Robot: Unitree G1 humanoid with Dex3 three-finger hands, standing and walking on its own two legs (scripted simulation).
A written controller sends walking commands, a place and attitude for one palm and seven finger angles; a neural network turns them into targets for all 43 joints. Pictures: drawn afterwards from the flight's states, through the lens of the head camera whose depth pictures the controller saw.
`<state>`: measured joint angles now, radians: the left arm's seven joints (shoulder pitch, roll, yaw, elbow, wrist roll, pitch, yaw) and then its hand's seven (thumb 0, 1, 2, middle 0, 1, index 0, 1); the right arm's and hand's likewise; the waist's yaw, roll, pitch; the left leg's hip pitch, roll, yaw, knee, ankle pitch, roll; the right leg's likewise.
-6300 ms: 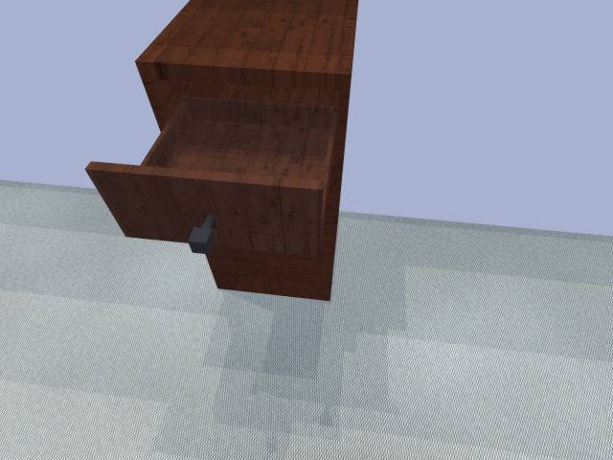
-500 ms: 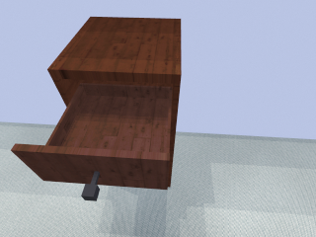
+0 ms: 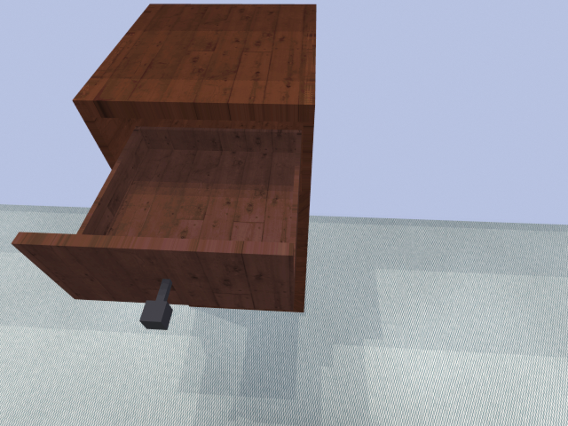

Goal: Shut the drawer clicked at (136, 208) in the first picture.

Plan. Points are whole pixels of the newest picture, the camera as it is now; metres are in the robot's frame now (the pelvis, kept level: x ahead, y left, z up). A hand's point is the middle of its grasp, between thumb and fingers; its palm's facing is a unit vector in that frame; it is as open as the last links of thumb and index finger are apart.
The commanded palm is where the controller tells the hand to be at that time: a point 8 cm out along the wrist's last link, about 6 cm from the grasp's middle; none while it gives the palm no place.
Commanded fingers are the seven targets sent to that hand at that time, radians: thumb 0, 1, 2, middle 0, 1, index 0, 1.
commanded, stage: come to a stop and stand still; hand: left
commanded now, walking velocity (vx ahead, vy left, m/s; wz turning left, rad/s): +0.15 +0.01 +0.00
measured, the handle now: (160, 303) +0.28 +0.20 +0.00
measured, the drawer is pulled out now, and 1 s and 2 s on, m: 0.28 0.28 0.28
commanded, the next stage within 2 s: look again from close up in 1.00 s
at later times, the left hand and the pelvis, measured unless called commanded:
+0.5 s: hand out of the picture +0.03 +0.20 -0.17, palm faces +0.04 -0.98 -0.20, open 7.4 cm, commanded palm none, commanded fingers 0.00 0.90 0.90 -0.20 -0.30 -0.20 -0.30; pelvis +0.03 +0.03 +0.00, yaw +1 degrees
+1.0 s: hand out of the picture +0.08 +0.24 -0.17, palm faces +0.06 -0.98 -0.21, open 7.4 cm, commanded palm none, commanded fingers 0.00 0.90 0.90 -0.20 -0.30 -0.20 -0.30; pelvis +0.06 +0.07 +0.00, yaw +1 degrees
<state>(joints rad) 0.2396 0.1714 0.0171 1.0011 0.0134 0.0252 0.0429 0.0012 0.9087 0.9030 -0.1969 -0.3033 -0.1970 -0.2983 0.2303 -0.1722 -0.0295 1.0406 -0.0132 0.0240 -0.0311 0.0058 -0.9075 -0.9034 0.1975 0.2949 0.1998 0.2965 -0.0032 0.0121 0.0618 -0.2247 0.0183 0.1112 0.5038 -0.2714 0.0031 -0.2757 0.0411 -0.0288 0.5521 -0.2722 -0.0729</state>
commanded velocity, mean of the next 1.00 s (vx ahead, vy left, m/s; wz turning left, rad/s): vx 0.02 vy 0.00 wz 0.00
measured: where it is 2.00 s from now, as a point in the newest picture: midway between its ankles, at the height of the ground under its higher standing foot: outside the picture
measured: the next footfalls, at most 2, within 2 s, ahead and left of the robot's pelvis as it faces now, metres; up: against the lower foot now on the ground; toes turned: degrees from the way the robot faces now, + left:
none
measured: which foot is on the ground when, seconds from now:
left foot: down 0.00-1.00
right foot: down 0.00-1.00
